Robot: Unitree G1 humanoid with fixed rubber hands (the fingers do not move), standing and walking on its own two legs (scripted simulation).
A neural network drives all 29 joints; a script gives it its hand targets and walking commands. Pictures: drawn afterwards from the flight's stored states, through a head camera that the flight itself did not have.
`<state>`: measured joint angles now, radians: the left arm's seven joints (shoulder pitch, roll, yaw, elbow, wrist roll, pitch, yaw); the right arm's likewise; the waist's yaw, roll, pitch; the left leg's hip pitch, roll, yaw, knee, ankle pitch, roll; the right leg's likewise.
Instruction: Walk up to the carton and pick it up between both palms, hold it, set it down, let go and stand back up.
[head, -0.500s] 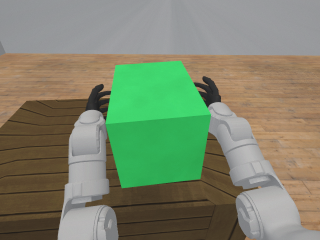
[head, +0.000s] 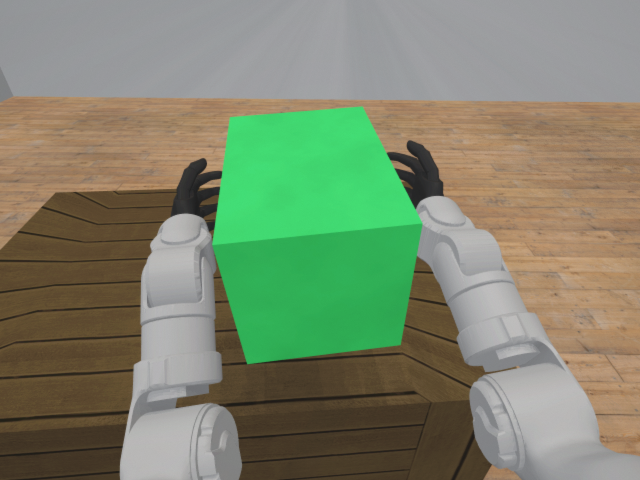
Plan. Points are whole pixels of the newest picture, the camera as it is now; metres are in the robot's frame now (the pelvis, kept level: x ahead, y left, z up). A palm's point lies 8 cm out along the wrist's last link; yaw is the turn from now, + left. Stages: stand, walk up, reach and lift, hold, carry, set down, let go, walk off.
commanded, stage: set down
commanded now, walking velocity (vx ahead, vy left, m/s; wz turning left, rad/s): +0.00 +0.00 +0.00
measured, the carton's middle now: (309, 223) +0.39 +0.00 +0.19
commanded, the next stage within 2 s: none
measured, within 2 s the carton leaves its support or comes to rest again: neither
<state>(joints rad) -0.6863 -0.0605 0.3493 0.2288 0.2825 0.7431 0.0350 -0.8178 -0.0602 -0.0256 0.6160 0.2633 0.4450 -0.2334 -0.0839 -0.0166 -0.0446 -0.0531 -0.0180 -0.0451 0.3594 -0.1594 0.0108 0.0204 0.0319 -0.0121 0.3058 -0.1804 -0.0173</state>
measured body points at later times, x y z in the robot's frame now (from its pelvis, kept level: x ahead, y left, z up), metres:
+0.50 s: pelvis +0.00 +0.02 +0.00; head -0.04 +0.06 +0.45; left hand +0.40 +0.16 +0.17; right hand +0.38 -0.12 +0.16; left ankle +0.03 +0.11 -0.75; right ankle +0.00 -0.11 -0.75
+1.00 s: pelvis +0.01 +0.04 +0.00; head -0.02 +0.08 +0.45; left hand +0.42 +0.16 +0.14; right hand +0.38 -0.12 +0.14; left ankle +0.03 +0.11 -0.75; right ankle +0.00 -0.11 -0.75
